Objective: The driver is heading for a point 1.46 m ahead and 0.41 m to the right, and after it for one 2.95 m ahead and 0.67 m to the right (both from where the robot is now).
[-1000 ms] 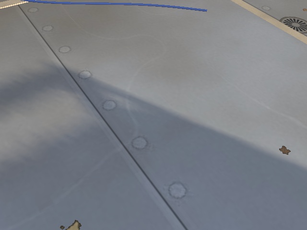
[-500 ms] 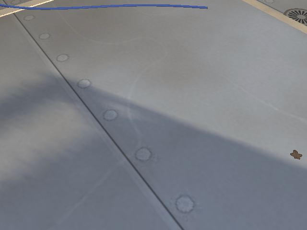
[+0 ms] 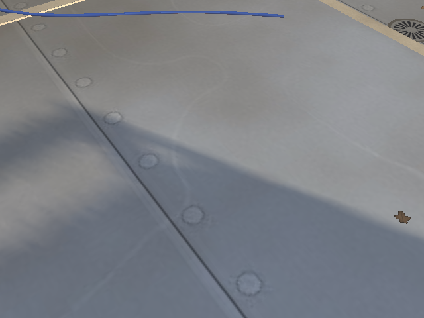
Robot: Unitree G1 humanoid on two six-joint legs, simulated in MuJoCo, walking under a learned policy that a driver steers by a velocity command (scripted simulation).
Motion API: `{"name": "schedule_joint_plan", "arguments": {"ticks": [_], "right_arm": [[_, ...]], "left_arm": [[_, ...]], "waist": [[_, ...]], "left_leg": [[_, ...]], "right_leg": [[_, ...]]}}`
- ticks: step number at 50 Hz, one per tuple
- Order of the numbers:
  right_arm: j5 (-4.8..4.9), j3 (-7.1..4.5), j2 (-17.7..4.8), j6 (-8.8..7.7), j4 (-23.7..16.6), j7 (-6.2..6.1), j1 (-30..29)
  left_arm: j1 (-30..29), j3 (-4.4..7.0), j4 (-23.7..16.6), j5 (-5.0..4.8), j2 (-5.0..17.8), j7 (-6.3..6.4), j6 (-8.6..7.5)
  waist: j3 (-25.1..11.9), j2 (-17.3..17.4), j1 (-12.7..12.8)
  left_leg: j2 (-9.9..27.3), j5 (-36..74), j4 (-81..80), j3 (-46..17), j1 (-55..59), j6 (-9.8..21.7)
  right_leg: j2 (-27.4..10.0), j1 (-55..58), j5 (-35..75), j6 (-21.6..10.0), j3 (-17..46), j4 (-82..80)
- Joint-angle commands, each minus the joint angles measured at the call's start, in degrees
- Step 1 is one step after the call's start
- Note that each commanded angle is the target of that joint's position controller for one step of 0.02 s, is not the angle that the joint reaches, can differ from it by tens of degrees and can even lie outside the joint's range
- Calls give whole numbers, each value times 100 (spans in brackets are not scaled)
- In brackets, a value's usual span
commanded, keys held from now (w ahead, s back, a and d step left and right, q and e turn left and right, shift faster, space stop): w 0.80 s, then w+e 0.20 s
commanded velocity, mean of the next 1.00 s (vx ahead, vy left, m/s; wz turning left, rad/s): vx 0.41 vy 0.00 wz -0.04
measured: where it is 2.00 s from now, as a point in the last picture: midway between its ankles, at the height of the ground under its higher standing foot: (260, 200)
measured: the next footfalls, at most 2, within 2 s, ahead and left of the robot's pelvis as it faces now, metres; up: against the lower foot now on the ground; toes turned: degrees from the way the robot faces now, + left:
left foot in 0.72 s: +0.46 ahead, +0.11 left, +0.00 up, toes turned +2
right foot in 1.30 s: +0.73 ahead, -0.15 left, +0.00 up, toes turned -16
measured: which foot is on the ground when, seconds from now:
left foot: down 0.00-0.22, up 0.24-0.70, down 0.72-1.00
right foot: down 0.00-0.74, up 0.76-1.00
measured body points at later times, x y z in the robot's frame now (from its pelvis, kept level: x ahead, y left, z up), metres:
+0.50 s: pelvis +0.14 -0.04 +0.01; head +0.15 -0.05 +0.46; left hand +0.09 +0.20 -0.13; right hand +0.29 -0.30 -0.11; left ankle +0.26 +0.13 -0.67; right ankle +0.06 -0.12 -0.73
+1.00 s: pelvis +0.41 +0.03 +0.01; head +0.42 +0.03 +0.46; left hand +0.54 +0.29 -0.11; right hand +0.43 -0.24 -0.13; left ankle +0.42 +0.11 -0.73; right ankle +0.51 -0.16 -0.65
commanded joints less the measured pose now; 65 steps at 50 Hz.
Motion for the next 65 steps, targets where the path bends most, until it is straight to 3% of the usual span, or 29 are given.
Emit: {"name": "schedule_joint_plan", "arguments": {"ticks": [1, 4, 5, 7, 9, 10, 11, 12, 13, 14, 15, 18, 24, 29, 32, 34, 36, 37, 38, 39, 40, 41, 44, 48, 54, 60, 63, 64, 65], "right_arm": [[64, -154, -802, -92, -167, -43, 380], [139, -322, -1257, -306, -165, -35, 600], [117, -313, -1147, -374, -198, -25, 558], [155, -299, -979, -437, -252, 33, 503], [177, -303, -994, -404, -351, 95, 294], [138, -298, -1020, -416, -418, 104, 216], [134, -216, -745, -449, -586, 105, 51], [118, -132, -421, -561, -813, 74, 55], [262, -204, -632, -643, -869, 104, -61], [347, -225, -687, -695, -881, 155, -96], [315, -250, -682, -725, -852, 169, -108], [188, -364, -680, -646, -839, 220, -130], [126, -291, -382, -533, -1365, 242, -1363], [171, -227, -400, -580, -1664, 361, -2185], [187, -254, -534, -632, -1806, 459, -2317], [181, -376, -795, -645, -1730, 469, -1819], [189, -632, -1231, -607, -1197, 388, 13], [35, -756, -1767, -588, -1009, 342, 905], [39, -667, -1550, -578, -950, 375, 992], [87, -534, -1166, -618, -989, 401, 489], [76, -457, -929, -645, -1115, 398, -64], [27, -396, -754, -691, -1172, 422, -510], [-49, -329, -510, -783, -1070, 452, -754], [-103, -396, -800, -818, -858, 296, -371], [-54, -389, -934, -762, -821, 122, -24], [43, -464, -1093, -489, -696, 84, 487], [45, -534, -1327, -356, -885, 26, 210], [55, -533, -1350, -307, -956, 2, 102], [41, -498, -1314, -326, -1070, -13, 99]], "left_arm": [[-214, 138, -172, -24, 647, 16, -74], [-708, 83, -369, -112, 425, -123, -360], [-706, 99, -389, -137, 486, -172, -438], [-571, 102, -370, -187, 489, -262, -556], [179, 176, -20, -181, 507, -300, -589], [867, 293, 240, -158, 705, -289, -567], [1678, 446, 411, -137, 1187, -261, -581], [2364, 462, 533, -121, 1502, -312, -616], [1868, 267, 462, -43, 1027, -323, -697], [1354, 179, 293, -34, 786, -329, -748], [1052, 124, 195, -18, 671, -351, -769], [1088, 14, 208, 33, 495, -341, -711], [1420, 28, 265, 58, 842, -138, -605], [1831, 64, 381, -30, 866, -102, -567], [1809, 123, 398, -63, 935, -89, -511], [1635, 180, 334, -35, 1091, -87, -465], [1477, 126, 233, 38, 982, -90, -388], [1997, -45, 106, 90, 417, -146, -441], [2163, -156, 180, -33, 90, -188, -601], [1584, 3, 14, -208, 698, -218, -743], [1091, 48, -167, -305, 895, -213, -812], [930, 65, -181, -271, 855, -168, -805], [1279, 111, -43, -171, 523, -113, -526], [701, 165, -316, -138, 549, -75, -377], [-298, 122, -701, -62, 394, -249, -474], [-1117, 39, -1314, -97, 332, -506, -478], [-458, 210, -1365, -123, 678, -583, -441], [337, 366, -1196, -141, 943, -564, -434], [1315, 588, -984, -142, 1397, -463, -403]], "waist": [[500, 280, -76], [1136, 999, -226], [1189, 936, -178], [1070, 786, -49], [655, 624, 317], [262, 479, 588], [-61, -598, 889], [-606, -1777, 981], [-278, -1036, 661], [129, -711, 450], [236, -422, 306], [229, -427, 158], [496, -295, 329], [704, -346, 503], [629, -383, 348], [150, -580, -19], [-956, -567, -895], [-1921, 562, -773], [-2564, 1408, -644], [-1670, 1026, -626], [-944, 734, -452], [-513, 255, -221], [-246, 410, 192], [148, 292, 155], [271, 169, -158], [429, 155, -374], [-188, 527, 137], [-629, 516, 579], [-1156, 181, 1018]], "left_leg": [[444, -1944, -1019, -678, -1269, 545], [1858, -2354, -1979, -2434, -894, 1285], [2010, -1829, -1964, -2523, -654, 1352], [1841, -809, -1676, -2043, -236, 1161], [1259, 51, -1135, -1190, -910, 825], [943, 1078, -457, -835, -1318, 676], [246, 1565, 1406, -52, -2208, 260], [-358, -651, 3340, -43, -3276, -14], [-76, -883, 4287, -709, -3763, 125], [229, -379, 4482, -753, -3924, 301], [482, 176, 4293, -662, -3862, 401], [751, 946, 3570, -373, -3400, 346], [695, 1896, 1767, -74, -3668, -86], [475, 2481, 622, 67, -3334, 25], [404, 2194, 277, 20, -3213, 259], [117, 1871, 254, 199, -2309, 452], [41, 1793, 296, 167, 183, 789], [1529, 1010, 238, -2051, 2460, 1518], [2354, -19, -1027, -4475, 2998, 2033], [2122, -364, -1311, -4061, 2259, 1708], [1942, -33, -1425, -3130, 1336, 1497], [1757, 600, -1621, -2354, 407, 1363], [1353, 1280, -2055, -1172, -755, 1150], [1356, 1652, -2367, -489, -804, 1194], [1256, 2193, -2409, 433, -226, 930], [1682, 3357, -1683, 794, 1215, 834], [1665, 6163, -297, 1087, 1245, 623], [1505, 6495, 788, 1219, 937, 480], [1271, 5376, 2347, 1241, -229, 227]], "right_leg": [[89, -75, -2016, -205, 21, -106], [-65, -1270, -897, -174, -190, 1262], [-242, -1596, -1021, -246, -51, 1438], [-363, -1545, -1260, -358, -73, 883], [53, 313, -411, -316, -534, -135], [185, 1366, -97, -322, -445, -161], [-757, 2294, -686, -785, 1252, -948], [-2053, 3100, -1068, -1579, 3840, -2018], [-2301, 2729, -1240, -1615, 4051, -2112], [-2127, 2310, -989, -1431, 3292, -2097], [-1873, 2041, -687, -1230, 2630, -2170], [-1312, 1701, 757, -909, 1317, -2312], [-1218, 1435, 1539, -1004, 669, -2626], [-1324, 1597, 1573, -969, 377, -2675], [-1550, 2168, 2224, -865, 303, -2308], [-1574, 2357, 3966, -747, 212, -1585], [-1129, 1487, 4496, -457, -89, 652], [-409, -613, 2112, -154, -258, 2906], [357, -1746, -1748, -45, 409, 4355], [-10, -2333, -1655, -204, 836, 4880], [-329, -2443, -1176, -310, 632, 4798], [-631, -2176, -663, -308, 534, 4413], [-954, -1320, -202, -258, 610, 3749], [-939, -2118, 589, -90, 803, 3006], [-739, -2304, 2076, -15, 344, 1203], [-598, -2778, 1144, -246, -127, 453], [-30, -1437, 337, -568, -655, 455], [239, -334, 492, -751, -732, 191], [7, 1392, 638, -1052, -23, -80]]}}
Keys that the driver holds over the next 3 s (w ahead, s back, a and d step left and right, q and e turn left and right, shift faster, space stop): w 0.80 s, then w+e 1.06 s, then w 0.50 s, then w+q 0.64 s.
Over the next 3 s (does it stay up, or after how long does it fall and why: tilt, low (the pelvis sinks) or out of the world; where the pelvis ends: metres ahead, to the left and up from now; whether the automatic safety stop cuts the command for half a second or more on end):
stays up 1.40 -0.43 0.01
